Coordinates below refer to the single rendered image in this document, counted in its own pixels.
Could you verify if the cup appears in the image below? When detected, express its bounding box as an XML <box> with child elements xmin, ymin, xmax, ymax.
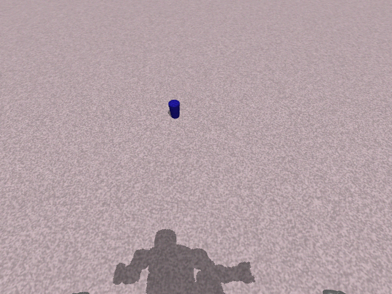
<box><xmin>168</xmin><ymin>100</ymin><xmax>180</xmax><ymax>119</ymax></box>

